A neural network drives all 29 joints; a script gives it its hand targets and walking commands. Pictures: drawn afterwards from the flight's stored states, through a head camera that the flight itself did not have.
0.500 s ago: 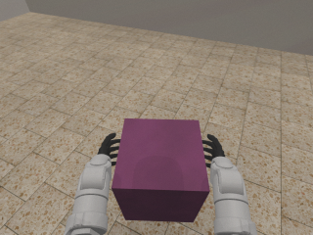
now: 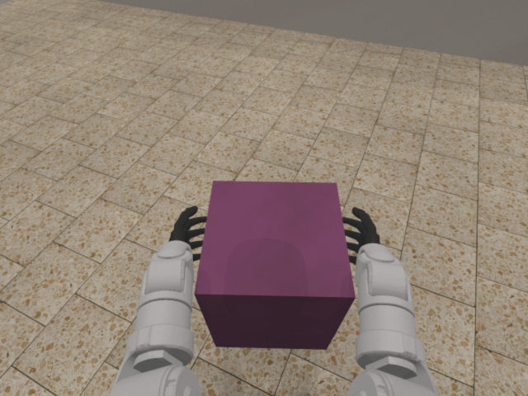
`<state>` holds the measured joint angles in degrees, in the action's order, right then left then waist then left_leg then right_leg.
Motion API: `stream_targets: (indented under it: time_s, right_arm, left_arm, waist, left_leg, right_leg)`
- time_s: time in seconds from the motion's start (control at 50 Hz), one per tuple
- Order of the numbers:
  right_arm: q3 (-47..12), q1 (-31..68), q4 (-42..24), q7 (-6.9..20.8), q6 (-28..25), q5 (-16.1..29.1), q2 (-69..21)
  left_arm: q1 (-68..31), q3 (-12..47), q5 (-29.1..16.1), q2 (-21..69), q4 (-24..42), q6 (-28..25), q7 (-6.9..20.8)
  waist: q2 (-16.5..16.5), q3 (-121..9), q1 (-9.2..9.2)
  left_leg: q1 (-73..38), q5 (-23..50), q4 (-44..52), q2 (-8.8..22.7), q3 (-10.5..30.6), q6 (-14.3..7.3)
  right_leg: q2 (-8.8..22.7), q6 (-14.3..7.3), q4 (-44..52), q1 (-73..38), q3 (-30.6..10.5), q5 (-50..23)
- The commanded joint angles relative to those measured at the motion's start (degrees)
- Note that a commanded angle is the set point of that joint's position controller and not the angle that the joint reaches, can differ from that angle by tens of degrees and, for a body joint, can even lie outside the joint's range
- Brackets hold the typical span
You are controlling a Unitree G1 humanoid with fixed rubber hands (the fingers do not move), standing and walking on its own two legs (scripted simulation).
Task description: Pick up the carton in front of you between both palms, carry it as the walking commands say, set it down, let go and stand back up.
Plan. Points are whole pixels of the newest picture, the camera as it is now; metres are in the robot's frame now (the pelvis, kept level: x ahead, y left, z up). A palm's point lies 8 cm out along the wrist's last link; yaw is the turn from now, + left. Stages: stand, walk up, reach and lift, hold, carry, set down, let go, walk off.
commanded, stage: set down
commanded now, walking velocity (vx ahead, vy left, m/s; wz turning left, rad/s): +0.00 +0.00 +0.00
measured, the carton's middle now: (272, 269) +0.32 -0.01 -0.04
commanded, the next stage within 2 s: none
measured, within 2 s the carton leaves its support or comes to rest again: neither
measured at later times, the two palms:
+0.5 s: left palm (209, 277) +0.38 +0.13 -0.17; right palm (346, 281) +0.37 -0.17 -0.17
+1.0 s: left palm (224, 282) +0.44 +0.12 -0.31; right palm (338, 294) +0.41 -0.18 -0.32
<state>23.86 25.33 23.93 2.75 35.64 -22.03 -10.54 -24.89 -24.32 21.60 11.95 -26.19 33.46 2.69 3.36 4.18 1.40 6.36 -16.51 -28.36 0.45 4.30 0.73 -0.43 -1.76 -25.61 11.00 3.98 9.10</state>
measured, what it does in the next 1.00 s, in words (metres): lowers itself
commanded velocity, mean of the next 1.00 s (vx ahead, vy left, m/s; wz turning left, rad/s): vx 0.00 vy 0.00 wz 0.00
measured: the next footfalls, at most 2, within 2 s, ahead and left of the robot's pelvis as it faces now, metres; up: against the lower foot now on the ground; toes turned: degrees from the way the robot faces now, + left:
none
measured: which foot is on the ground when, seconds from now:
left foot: down 0.00-1.00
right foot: down 0.00-1.00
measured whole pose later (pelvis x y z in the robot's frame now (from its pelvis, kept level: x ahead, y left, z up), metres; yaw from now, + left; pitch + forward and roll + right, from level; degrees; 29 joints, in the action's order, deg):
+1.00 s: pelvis -0.06 +0.01 -0.23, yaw +2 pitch +46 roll +3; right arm 27.8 55.1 31.1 -1.8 19.1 -14.5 -2.3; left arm -57.6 -26.1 11.6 1.3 -37.4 16.7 -1.9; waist 3.5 -8.5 2.7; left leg 106.0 -32.5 -91.8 -3.7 1.2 1.7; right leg 0.4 0.3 -87.9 112.4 -2.2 22.0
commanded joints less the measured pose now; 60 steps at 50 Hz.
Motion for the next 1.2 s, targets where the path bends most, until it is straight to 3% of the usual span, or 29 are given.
stream_targets:
  time_s: [0.0, 0.06, 0.12, 0.24, 0.32, 0.38, 0.42, 0.5, 0.58, 0.72, 0.86, 1.02, 1.18]
  right_arm:
    - [-18.14, 29.43, 5.89, 11.0, -5.0, 6.34, -39.31]
    - [-13.35, 27.63, 8.5, 10.23, -9.71, 2.81, -33.13]
    - [-14.05, 27.45, 9.64, 10.16, -15.82, 2.9, -31.3]
    - [-24.92, 32.21, 9.7, 10.91, -26.26, 9.14, -36.68]
    - [-31.77, 36.22, 4.91, 10.77, -29.33, 12.58, -36.75]
    - [-34.04, 38.87, 2.59, 11.07, -28.81, 14.26, -35.89]
    - [-33.24, 39.09, 3.91, 11.43, -27.4, 14.08, -36.54]
    - [-29.14, 41.44, 9.12, 12.57, -23.28, 11.95, -40.23]
    - [-25.54, 45.64, 12.75, 13.56, -19.7, 10.33, -42.88]
    - [-25.19, 52.76, 13.47, 12.24, -17.82, 11.11, -45.26]
    - [-27.91, 59.12, 11.32, 9.59, -17.57, 13.95, -44.91]
    - [-28.29, 65.9, 10.79, 8.1, -16.87, 16.12, -42.6]
    - [-25.76, 72.77, 11.95, 8.4, -17.11, 17.02, -38.42]
  left_arm:
    - [-30.36, 18.5, -5.96, 43.93, -5.34, -4.68, 8.84]
    - [-28.88, 14.09, -2.92, 38.59, -7.11, -9.33, 6.77]
    - [-28.71, 14.83, -3.4, 36.61, -7.24, -15.38, 5.53]
    - [-33.17, 26.71, -9.95, 42.59, -6.13, -26.03, 3.85]
    - [-37.46, 35.82, -13.93, 43.91, -1.47, -29.08, 2.1]
    - [-39.13, 37.76, -14.92, 44.19, -0.5, -28.37, 0.92]
    - [-41.19, 37.99, -15.35, 44.99, -0.38, -26.89, 1.19]
    - [-45.75, 34.82, -14.62, 46.77, -4.14, -22.59, 4.09]
    - [-50.42, 30.39, -13.47, 46.77, -8.04, -19.27, 7.17]
    - [-57.88, 26.83, -13.4, 44.01, -11.37, -18.45, 9.54]
    - [-63.81, 27.81, -15.9, 41.95, -12.18, -18.47, 10.07]
    - [-70.51, 28.72, -17.91, 40.21, -13.11, -17.27, 10.09]
    - [-76.77, 27.63, -18.3, 37.43, -15.4, -16.89, 8.93]
  waist:
    - [-2.65, -8.3, 1.03]
    - [-2.32, -10.04, 1.37]
    - [-2.0, -15.64, 1.11]
    - [-2.1, -37.94, 1.45]
    - [-3.67, -57.61, 2.28]
    - [-4.13, -63.82, 2.43]
    - [-3.17, -63.44, 3.11]
    - [-1.44, -56.94, 3.79]
    - [-0.85, -54.54, 3.55]
    - [-3.56, -60.68, 2.83]
    - [-5.31, -69.4, 2.92]
    - [-3.73, -72.7, 4.14]
    - [-1.28, -71.09, 5.62]
  left_leg:
    - [21.72, -3.12, 4.4, -5.34, 0.88, -2.85]
    - [25.71, 0.05, 0.73, -6.13, 0.49, -2.01]
    - [29.79, 4.61, -3.62, -6.98, -0.07, -1.2]
    - [36.1, 16.5, -14.33, -8.59, -0.69, 0.9]
    - [39.97, 23.9, -22.1, -8.95, -0.57, 2.05]
    - [39.54, 24.94, -26.43, -9.08, -0.6, 2.56]
    - [43.0, 19.64, -28.09, -9.52, -1.13, 2.74]
    - [54.55, 4.71, -30.36, -10.22, -2.5, 2.24]
    - [64.32, -2.28, -33.73, -10.69, -3.95, 1.49]
    - [78.3, -3.3, -42.13, -11.74, -5.89, 0.65]
    - [87.67, -3.91, -50.38, -12.45, -7.36, 0.56]
    - [93.71, -5.3, -57.55, -12.61, -8.11, 0.54]
    - [95.48, -6.0, -62.95, -12.18, -8.07, 0.55]
  right_leg:
    - [-3.27, 0.52, -1.08, -12.75, -7.83, 1.78]
    - [-4.0, 0.47, -5.68, -6.22, -6.84, -4.27]
    - [-4.68, 0.61, -11.02, -0.69, -6.54, -10.52]
    - [-5.61, 0.32, -22.78, 6.06, -6.86, -23.56]
    - [-5.95, 0.65, -30.95, 9.71, -6.39, -30.43]
    - [-6.89, 1.68, -34.22, 19.87, -4.75, -25.51]
    - [-7.32, 1.82, -35.56, 25.28, -3.79, -19.88]
    - [-7.54, 1.73, -37.87, 34.6, -3.01, -7.98]
    - [-7.33, 1.65, -40.56, 39.43, -2.93, -2.33]
    - [-6.83, 2.75, -47.35, 41.35, -3.84, -4.56]
    - [-6.95, 3.68, -54.7, 42.76, -3.8, -7.38]
    - [-6.93, 4.05, -61.62, 48.71, -2.7, -6.26]
    - [-6.56, 4.06, -67.95, 58.74, -0.65, -3.81]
